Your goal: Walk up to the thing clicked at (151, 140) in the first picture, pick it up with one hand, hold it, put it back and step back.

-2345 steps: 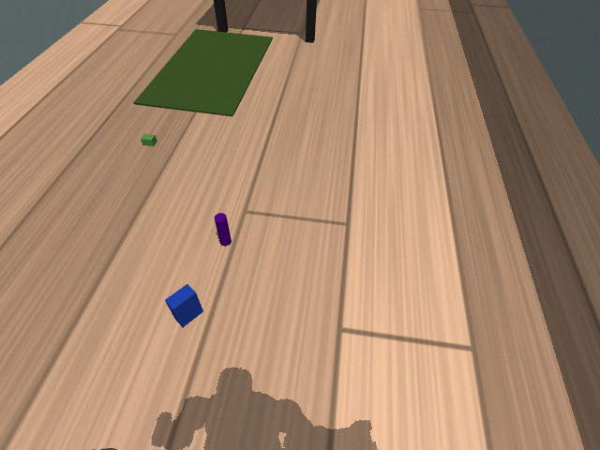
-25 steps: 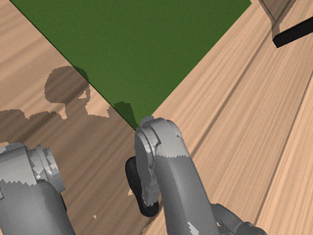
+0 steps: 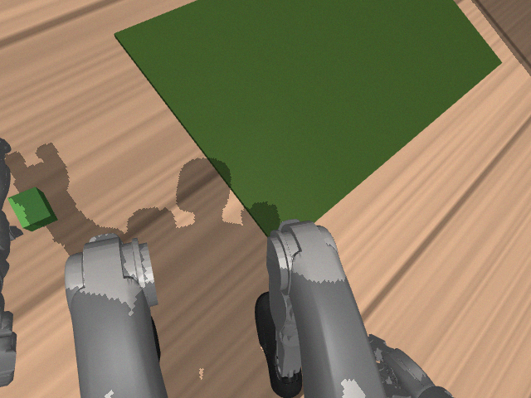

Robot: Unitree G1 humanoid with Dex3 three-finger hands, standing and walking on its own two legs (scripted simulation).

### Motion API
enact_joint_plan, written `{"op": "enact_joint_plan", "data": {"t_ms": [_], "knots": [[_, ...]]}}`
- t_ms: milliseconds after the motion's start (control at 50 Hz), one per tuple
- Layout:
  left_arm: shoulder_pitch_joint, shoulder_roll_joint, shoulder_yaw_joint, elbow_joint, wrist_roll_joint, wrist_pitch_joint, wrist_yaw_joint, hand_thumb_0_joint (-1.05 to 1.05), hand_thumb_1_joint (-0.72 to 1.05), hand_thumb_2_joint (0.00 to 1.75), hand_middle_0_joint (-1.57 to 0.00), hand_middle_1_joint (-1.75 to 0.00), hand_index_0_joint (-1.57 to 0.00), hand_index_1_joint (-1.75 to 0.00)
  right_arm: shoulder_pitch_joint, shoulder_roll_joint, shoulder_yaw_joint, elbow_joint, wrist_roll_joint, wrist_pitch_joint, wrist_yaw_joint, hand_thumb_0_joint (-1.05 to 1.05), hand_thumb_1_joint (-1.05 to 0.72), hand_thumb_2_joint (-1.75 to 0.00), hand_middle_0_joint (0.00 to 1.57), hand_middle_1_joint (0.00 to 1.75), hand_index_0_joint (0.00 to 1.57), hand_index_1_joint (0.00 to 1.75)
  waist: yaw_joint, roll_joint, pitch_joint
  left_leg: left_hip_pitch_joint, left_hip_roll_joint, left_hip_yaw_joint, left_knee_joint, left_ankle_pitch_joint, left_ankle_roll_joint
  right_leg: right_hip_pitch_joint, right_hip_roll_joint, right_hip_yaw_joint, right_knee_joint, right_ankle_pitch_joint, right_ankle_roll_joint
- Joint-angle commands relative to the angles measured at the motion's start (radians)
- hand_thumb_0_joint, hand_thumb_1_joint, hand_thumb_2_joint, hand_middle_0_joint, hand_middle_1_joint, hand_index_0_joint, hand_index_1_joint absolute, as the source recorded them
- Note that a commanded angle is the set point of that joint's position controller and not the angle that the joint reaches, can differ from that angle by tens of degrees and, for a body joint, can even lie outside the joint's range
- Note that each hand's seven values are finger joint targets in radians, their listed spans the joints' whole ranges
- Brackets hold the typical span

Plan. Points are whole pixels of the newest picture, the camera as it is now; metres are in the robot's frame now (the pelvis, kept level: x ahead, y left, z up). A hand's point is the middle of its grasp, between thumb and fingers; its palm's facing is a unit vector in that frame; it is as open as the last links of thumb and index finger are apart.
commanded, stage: withdraw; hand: left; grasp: from above
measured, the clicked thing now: (33, 209) +0.39 +0.35 -0.29
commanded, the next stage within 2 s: home in 0.50 s
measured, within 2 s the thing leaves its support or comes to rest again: neither
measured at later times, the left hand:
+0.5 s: hand out of the picture +0.39 +0.36 -0.15, palm faces -0.39 -0.13 -0.91, open 13.1 cm
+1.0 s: hand out of the picture +0.29 +0.32 +0.01, palm faces -0.30 -0.47 -0.83, open 9.3 cm
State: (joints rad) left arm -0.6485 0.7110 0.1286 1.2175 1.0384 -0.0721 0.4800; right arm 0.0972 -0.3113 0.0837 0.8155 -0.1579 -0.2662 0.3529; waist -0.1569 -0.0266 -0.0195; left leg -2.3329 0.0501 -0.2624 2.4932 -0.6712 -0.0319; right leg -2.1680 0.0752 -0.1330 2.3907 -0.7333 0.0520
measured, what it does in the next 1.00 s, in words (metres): rises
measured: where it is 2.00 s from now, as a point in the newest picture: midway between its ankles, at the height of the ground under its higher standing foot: (217, 374)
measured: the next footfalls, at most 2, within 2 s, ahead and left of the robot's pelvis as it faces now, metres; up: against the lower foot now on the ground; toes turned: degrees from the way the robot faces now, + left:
none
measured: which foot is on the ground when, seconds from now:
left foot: down 0.00-1.00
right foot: down 0.00-1.00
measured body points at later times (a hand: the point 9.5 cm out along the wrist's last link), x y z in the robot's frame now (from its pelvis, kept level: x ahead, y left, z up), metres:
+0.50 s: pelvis -0.01 -0.01 +0.00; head +0.20 +0.10 +0.39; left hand +0.41 +0.36 -0.10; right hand +0.11 -0.28 -0.09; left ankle +0.07 +0.14 -0.28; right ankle +0.10 -0.12 -0.28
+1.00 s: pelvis +0.00 -0.01 +0.12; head +0.17 +0.05 +0.54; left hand +0.30 +0.34 +0.06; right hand +0.19 -0.24 +0.00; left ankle +0.07 +0.14 -0.28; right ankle +0.10 -0.13 -0.28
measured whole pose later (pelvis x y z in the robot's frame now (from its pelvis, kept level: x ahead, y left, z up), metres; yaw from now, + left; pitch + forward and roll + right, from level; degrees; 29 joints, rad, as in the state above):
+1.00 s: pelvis +0.00 -0.01 +0.12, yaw +7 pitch +33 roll -6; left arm -0.31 0.52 0.06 0.63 0.72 -0.03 0.10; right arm 0.11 -0.26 -0.05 0.67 -0.02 -0.03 0.09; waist -0.03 0.03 -0.19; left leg -2.01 0.06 -0.12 2.05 -0.62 -0.02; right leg -1.91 0.03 -0.05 2.03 -0.70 0.03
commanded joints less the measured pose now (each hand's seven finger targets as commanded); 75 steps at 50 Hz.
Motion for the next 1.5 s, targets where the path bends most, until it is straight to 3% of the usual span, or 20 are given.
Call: {"op": "enact_joint_plan", "data": {"t_ms": [0,80,160,200,300,360,460,540,580,620,680,740,840,940,960,1080,1240,1260,1340,1480], "knots": [[-0.254,0.199,-0.056,-0.247,0.019,-0.017,-0.112,0.00,-0.46,0.95,-0.09,-0.96,-0.10,-0.95,0.105,-0.241,-0.128,-0.070,0.050,0.052,-0.042,0.00,-0.89,-0.90,0.20,0.30,0.20,0.30,-0.014,0.282,-0.566,0.482,-0.001,0.155,-0.331,0.060,0.048,0.215,0.031,-0.041,-0.315,0.164,-0.087],[-0.304,0.231,-0.058,-0.228,0.050,-0.090,-0.207,0.00,-0.44,0.95,-0.10,-0.96,-0.11,-0.95,0.105,-0.218,-0.124,-0.085,0.050,0.108,-0.091,0.00,-0.88,-0.90,0.20,0.30,0.20,0.30,-0.020,0.151,-0.528,0.443,-0.014,0.168,-0.320,0.056,0.064,0.259,0.024,-0.021,-0.352,0.129,-0.081],[-0.336,0.275,-0.043,-0.149,0.068,-0.182,-0.238,0.00,-0.44,0.96,-0.09,-0.99,-0.10,-0.98,0.102,-0.206,-0.098,-0.103,0.040,0.147,-0.144,0.00,-0.88,-0.89,0.20,0.30,0.20,0.30,-0.028,0.058,-0.482,0.386,-0.017,0.183,-0.293,0.046,0.071,0.289,0.020,0.001,-0.393,0.092,-0.074],[-0.360,0.292,-0.037,-0.100,0.091,-0.222,-0.225,0.00,-0.43,0.95,-0.10,-0.98,-0.11,-0.97,0.097,-0.204,-0.084,-0.107,0.034,0.161,-0.163,0.00,-0.87,-0.89,0.20,0.30,0.20,0.30,-0.021,0.088,-0.479,0.399,-0.015,0.184,-0.293,0.042,0.065,0.269,0.017,0.000,-0.381,0.079,-0.077],[-0.451,0.282,-0.055,0.001,0.141,-0.262,-0.136,0.00,-0.35,0.90,-0.14,-0.93,-0.16,-0.91,0.114,-0.216,-0.054,-0.119,0.009,0.185,-0.197,0.00,-0.87,-0.89,0.20,0.30,0.20,0.30,-0.049,0.183,-0.496,0.461,-0.010,0.174,-0.305,0.045,0.050,0.205,0.013,-0.034,-0.346,0.098,-0.080],[-0.517,0.353,-0.011,0.013,0.176,-0.260,-0.076,0.00,-0.30,0.86,-0.19,-0.88,-0.21,-0.86,0.124,-0.226,-0.051,-0.113,-0.003,0.192,-0.215,0.00,-0.87,-0.89,0.20,0.30,0.20,0.30,-0.037,0.271,-0.578,0.525,-0.005,0.167,-0.300,0.078,0.038,0.185,0.011,-0.050,-0.301,0.135,-0.086],[-0.446,0.411,0.081,-0.032,0.214,-0.210,-0.008,0.00,-0.23,0.79,-0.28,-0.78,-0.29,-0.77,0.133,-0.233,-0.066,-0.108,-0.015,0.195,-0.225,0.00,-0.88,-0.89,0.20,0.30,0.20,0.30,0.021,0.427,-0.707,0.626,-0.009,0.184,-0.323,0.164,0.023,0.197,0.004,-0.066,-0.245,0.226,-0.092],[-0.343,0.413,0.139,-0.209,0.167,-0.146,-0.007,0.00,-0.17,0.72,-0.34,-0.70,-0.35,-0.69,0.143,-0.233,-0.121,-0.125,0.002,0.201,-0.221,0.00,-0.88,-0.89,0.20,0.30,0.20,0.30,0.067,0.467,-0.838,0.710,-0.010,0.199,-0.370,0.205,0.023,0.237,-0.008,-0.054,-0.265,0.264,-0.093],[-0.314,0.374,0.113,-0.263,0.142,-0.111,-0.027,0.00,-0.15,0.70,-0.35,-0.67,-0.36,-0.66,0.160,-0.224,-0.147,-0.122,0.016,0.203,-0.220,0.00,-0.88,-0.89,0.20,0.30,0.20,0.30,0.063,0.432,-0.833,0.697,-0.008,0.207,-0.386,0.187,0.030,0.243,-0.010,-0.040,-0.300,0.259,-0.092],[-0.301,0.338,0.090,-0.266,0.116,-0.085,-0.057,0.00,-0.04,0.81,-0.21,-0.52,-0.20,-0.54,0.182,-0.210,-0.155,-0.112,0.029,0.208,-0.223,0.00,-0.89,-0.90,0.20,0.30,0.20,0.30,0.053,0.367,-0.811,0.654,-0.011,0.214,-0.390,0.162,0.043,0.259,-0.009,-0.024,-0.341,0.244,-0.088],[-0.216,0.288,0.088,-0.327,0.058,-0.058,-0.116,0.00,-0.01,0.77,-0.20,-0.47,-0.19,-0.49,0.209,-0.193,-0.178,-0.114,0.051,0.212,-0.225,0.00,-0.89,-0.90,0.20,0.30,0.20,0.30,0.088,0.320,-0.836,0.672,-0.020,0.218,-0.436,0.153,0.051,0.311,-0.012,-0.010,-0.392,0.227,-0.088],[-0.105,0.193,0.037,-0.437,-0.026,-0.030,-0.188,0.00,0.19,0.81,-0.20,-0.45,-0.19,-0.46,0.207,-0.169,-0.197,-0.143,0.085,0.217,-0.232,0.00,-0.89,-0.90,0.20,0.30,0.20,0.30,0.098,0.240,-0.831,0.680,-0.025,0.226,-0.499,0.148,0.060,0.414,-0.012,0.009,-0.482,0.226,-0.082],[0.096,0.082,0.009,-0.604,-0.207,0.009,-0.300,0.00,0.57,0.88,-0.21,-0.37,-0.20,-0.38,0.152,-0.146,-0.204,-0.186,0.130,0.218,-0.258,0.00,-0.90,-0.90,0.20,0.30,0.20,0.30,0.100,0.103,-0.728,0.659,-0.025,0.217,-0.588,0.091,0.073,0.488,-0.014,0.032,-0.598,0.183,-0.074],[0.196,0.006,-0.008,-0.802,-0.371,0.036,-0.367,0.00,0.90,0.90,-0.20,-0.30,-0.20,-0.30,0.080,-0.127,-0.194,-0.236,0.153,0.210,-0.287,0.00,-0.90,-0.90,0.20,0.30,0.20,0.30,0.112,0.103,-0.662,0.750,-0.019,0.206,-0.716,0.031,0.071,0.548,-0.021,0.050,-0.693,0.135,-0.078],[0.208,0.019,0.011,-0.839,-0.397,0.043,-0.373,0.00,0.90,0.90,-0.20,-0.30,-0.20,-0.30,0.070,-0.125,-0.191,-0.251,0.156,0.206,-0.294,0.00,-0.90,-0.90,0.20,0.30,0.20,0.30,0.119,0.103,-0.659,0.770,-0.018,0.210,-0.736,0.019,0.071,0.569,-0.020,0.056,-0.718,0.120,-0.078],[0.378,-0.064,0.011,-1.044,-0.535,0.098,-0.400,0.00,0.90,0.90,-0.20,-0.30,-0.20,-0.30,0.020,-0.116,-0.183,-0.301,0.177,0.179,-0.345,0.00,-0.90,-0.90,0.20,0.30,0.20,0.30,0.133,0.167,-0.656,0.983,-0.012,0.189,-0.911,0.022,0.058,0.683,-0.035,0.066,-0.808,0.146,-0.078],[0.624,-0.174,-0.017,-1.229,-0.740,0.234,-0.419,0.00,0.90,0.90,-0.20,-0.30,-0.20,-0.30,-0.004,-0.088,-0.165,-0.353,0.191,0.140,-0.400,0.00,-0.90,-0.90,0.20,0.30,0.20,0.30,0.110,0.170,-0.606,1.211,-0.018,0.185,-1.093,0.094,0.049,0.872,-0.050,0.085,-0.992,0.196,-0.072],[0.640,-0.170,-0.001,-1.268,-0.775,0.249,-0.417,0.00,0.90,0.90,-0.20,-0.30,-0.20,-0.30,-0.003,-0.086,-0.162,-0.366,0.191,0.135,-0.405,0.00,-0.90,-0.90,0.20,0.30,0.20,0.30,0.116,0.164,-0.601,1.233,-0.018,0.180,-1.119,0.079,0.049,0.895,-0.048,0.085,-1.019,0.183,-0.071],[0.742,-0.212,-0.007,-1.308,-0.878,0.307,-0.409,0.00,0.90,0.90,-0.20,-0.30,-0.20,-0.30,0.020,-0.062,-0.141,-0.382,0.193,0.114,-0.429,0.00,-0.90,-0.90,0.20,0.30,0.20,0.30,0.101,0.141,-0.505,1.317,-0.018,0.165,-1.234,0.062,0.048,1.005,-0.050,0.089,-1.138,0.169,-0.068],[0.911,-0.305,-0.019,-1.382,-0.996,0.396,-0.393,0.00,0.90,0.90,-0.20,-0.30,-0.20,-0.30,0.094,-0.035,-0.113,-0.393,0.190,0.074,-0.482,0.00,-0.90,-0.90,0.20,0.30,0.20,0.30,0.085,0.140,-0.440,1.513,-0.020,0.173,-1.397,0.269,0.037,1.245,-0.046,0.083,-1.310,0.339,-0.065]]}}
